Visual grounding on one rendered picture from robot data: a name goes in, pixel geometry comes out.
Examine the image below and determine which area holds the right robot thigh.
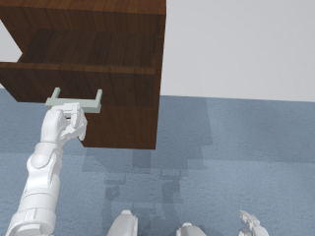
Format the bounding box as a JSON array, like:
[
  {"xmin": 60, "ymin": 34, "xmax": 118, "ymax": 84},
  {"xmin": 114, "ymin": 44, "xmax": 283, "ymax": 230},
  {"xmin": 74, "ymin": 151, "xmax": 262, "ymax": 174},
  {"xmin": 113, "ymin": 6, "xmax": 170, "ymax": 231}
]
[{"xmin": 175, "ymin": 225, "xmax": 207, "ymax": 236}]

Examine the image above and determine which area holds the left robot hand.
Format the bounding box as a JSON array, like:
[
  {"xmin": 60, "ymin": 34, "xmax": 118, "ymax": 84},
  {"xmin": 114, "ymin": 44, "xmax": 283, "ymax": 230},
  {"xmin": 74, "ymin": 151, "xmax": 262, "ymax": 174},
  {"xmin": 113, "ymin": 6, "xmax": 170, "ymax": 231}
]
[{"xmin": 40, "ymin": 102, "xmax": 88, "ymax": 148}]

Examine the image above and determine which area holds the robot left forearm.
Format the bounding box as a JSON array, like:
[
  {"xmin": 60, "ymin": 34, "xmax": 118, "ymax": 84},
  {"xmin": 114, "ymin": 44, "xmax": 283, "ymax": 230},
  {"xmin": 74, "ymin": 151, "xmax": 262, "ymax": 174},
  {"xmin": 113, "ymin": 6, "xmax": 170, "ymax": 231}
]
[{"xmin": 5, "ymin": 142, "xmax": 64, "ymax": 236}]

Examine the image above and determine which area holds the left robot thigh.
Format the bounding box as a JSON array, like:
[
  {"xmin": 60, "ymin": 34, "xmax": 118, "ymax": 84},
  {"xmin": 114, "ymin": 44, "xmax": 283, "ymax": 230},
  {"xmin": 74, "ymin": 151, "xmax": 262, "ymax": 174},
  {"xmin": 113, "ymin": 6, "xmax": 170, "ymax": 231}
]
[{"xmin": 106, "ymin": 213, "xmax": 138, "ymax": 236}]

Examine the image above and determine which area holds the handle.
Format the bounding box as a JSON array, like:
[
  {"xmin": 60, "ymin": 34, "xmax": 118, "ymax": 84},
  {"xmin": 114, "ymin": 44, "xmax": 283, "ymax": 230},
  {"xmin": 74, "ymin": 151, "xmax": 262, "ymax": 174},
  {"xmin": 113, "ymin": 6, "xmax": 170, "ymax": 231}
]
[{"xmin": 44, "ymin": 88, "xmax": 102, "ymax": 113}]

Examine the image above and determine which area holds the cabinet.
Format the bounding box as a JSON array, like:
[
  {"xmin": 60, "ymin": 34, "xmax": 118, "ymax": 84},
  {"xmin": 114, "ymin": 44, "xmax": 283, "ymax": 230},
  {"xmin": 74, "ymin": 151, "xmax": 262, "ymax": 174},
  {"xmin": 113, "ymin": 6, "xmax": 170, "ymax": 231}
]
[{"xmin": 0, "ymin": 0, "xmax": 166, "ymax": 149}]

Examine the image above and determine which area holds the right robot hand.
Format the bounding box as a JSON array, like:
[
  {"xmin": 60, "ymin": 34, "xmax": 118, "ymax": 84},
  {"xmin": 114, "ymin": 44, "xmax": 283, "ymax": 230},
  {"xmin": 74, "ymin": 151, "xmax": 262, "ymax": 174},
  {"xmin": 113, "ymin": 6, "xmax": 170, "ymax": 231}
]
[{"xmin": 238, "ymin": 210, "xmax": 270, "ymax": 236}]

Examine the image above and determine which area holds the robot thigh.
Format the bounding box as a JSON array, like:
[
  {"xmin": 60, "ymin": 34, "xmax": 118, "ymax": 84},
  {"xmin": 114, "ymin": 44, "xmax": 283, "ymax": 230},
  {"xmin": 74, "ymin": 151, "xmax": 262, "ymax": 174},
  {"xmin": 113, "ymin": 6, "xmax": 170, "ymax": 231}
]
[
  {"xmin": 106, "ymin": 213, "xmax": 138, "ymax": 236},
  {"xmin": 175, "ymin": 225, "xmax": 207, "ymax": 236}
]

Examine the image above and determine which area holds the drawer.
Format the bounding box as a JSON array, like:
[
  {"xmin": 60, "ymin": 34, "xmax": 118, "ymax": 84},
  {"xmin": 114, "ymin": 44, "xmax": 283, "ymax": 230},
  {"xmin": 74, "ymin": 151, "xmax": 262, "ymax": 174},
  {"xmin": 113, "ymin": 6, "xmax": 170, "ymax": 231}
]
[{"xmin": 0, "ymin": 29, "xmax": 157, "ymax": 108}]

